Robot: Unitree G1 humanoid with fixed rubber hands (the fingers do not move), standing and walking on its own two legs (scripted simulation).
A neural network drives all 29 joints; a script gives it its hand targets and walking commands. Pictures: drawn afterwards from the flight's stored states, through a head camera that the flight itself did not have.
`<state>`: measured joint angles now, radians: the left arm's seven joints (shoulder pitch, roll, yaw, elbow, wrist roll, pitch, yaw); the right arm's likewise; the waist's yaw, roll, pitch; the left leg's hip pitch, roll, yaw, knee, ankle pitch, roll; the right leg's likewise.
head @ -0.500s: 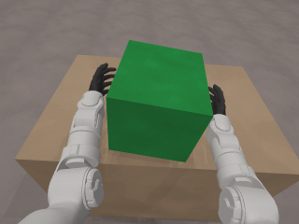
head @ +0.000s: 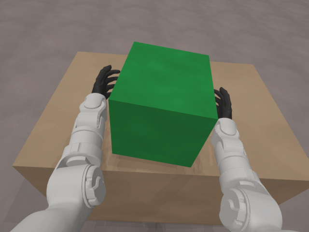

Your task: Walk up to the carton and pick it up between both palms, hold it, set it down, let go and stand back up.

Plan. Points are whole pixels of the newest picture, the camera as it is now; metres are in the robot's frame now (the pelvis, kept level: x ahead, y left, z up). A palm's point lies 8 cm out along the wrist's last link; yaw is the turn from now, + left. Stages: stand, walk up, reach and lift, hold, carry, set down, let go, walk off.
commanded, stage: set down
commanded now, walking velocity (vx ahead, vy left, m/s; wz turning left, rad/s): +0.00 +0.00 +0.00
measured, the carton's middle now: (161, 103) +0.48 +0.01 +0.07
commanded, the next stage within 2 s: none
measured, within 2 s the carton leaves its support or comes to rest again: rests again in 1.50 s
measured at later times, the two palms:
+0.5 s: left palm (107, 97) +0.45 +0.17 +0.11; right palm (222, 122) +0.39 -0.16 +0.08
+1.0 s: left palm (106, 99) +0.46 +0.17 +0.09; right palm (216, 123) +0.41 -0.15 +0.06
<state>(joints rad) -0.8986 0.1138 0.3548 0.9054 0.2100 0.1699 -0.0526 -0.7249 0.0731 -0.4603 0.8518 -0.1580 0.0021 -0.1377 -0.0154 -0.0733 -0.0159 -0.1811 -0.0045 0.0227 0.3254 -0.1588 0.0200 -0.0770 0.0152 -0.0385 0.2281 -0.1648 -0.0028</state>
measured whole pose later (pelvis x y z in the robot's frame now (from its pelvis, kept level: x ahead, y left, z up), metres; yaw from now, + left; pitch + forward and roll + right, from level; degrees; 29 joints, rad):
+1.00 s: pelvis +0.01 +0.01 +0.00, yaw +0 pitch +10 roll -1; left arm -1.02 0.19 0.38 1.27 0.17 -0.09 -0.06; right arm -0.76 0.15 -0.66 0.87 -0.35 -0.10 -0.12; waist -0.03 -0.05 -0.07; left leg -0.38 -0.01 0.03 0.37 -0.17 0.03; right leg -0.28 0.01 -0.04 0.29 -0.18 0.00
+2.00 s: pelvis +0.00 +0.00 +0.00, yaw +0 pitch +11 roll -1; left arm -1.03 0.16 0.54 1.22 0.32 -0.12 -0.11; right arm -0.79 0.22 -0.81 0.79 -0.49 -0.15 -0.07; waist -0.02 -0.07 -0.03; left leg -0.40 -0.01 0.03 0.34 -0.14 0.03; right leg -0.31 0.01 -0.04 0.28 -0.17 0.00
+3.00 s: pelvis +0.00 +0.00 +0.00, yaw +1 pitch +11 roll -1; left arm -0.99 0.10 0.64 1.07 0.44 -0.10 -0.17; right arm -0.78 0.26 -0.84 0.71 -0.58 -0.16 -0.05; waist -0.02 -0.07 0.01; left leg -0.39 -0.01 0.02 0.32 -0.12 0.03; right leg -0.30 0.00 -0.05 0.28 -0.16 0.00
